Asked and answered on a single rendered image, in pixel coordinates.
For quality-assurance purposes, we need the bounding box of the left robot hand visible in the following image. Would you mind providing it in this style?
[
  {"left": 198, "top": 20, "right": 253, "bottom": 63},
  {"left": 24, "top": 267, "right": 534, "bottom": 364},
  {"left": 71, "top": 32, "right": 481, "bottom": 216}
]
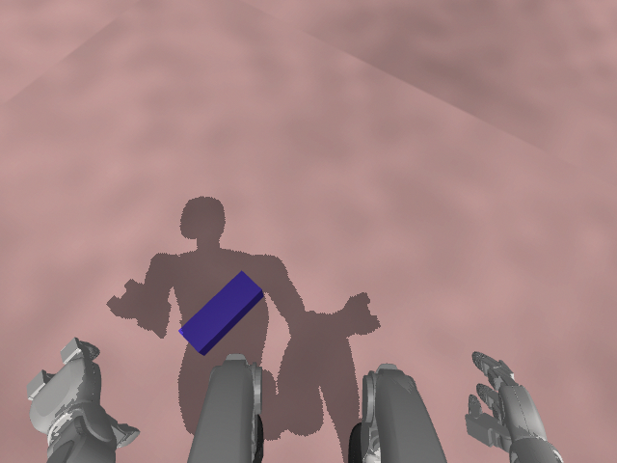
[{"left": 26, "top": 337, "right": 141, "bottom": 449}]

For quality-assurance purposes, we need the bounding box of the right robot arm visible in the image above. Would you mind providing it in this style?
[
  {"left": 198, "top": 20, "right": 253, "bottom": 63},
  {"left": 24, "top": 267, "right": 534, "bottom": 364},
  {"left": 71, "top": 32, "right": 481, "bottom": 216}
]
[{"left": 509, "top": 438, "right": 564, "bottom": 463}]

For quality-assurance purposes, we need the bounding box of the carton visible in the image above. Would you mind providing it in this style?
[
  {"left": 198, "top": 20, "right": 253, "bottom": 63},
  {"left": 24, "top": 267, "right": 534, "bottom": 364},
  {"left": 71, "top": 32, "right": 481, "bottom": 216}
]
[{"left": 178, "top": 270, "right": 263, "bottom": 356}]

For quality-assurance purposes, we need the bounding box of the left robot arm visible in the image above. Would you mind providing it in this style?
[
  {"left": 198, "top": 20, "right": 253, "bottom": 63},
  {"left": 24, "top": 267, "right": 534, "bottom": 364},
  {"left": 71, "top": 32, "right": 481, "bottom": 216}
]
[{"left": 46, "top": 402, "right": 117, "bottom": 463}]

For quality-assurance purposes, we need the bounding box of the right robot hand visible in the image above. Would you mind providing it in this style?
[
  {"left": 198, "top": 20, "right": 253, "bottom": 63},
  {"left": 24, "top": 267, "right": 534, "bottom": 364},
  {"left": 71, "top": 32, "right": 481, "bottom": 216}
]
[{"left": 465, "top": 351, "right": 548, "bottom": 453}]

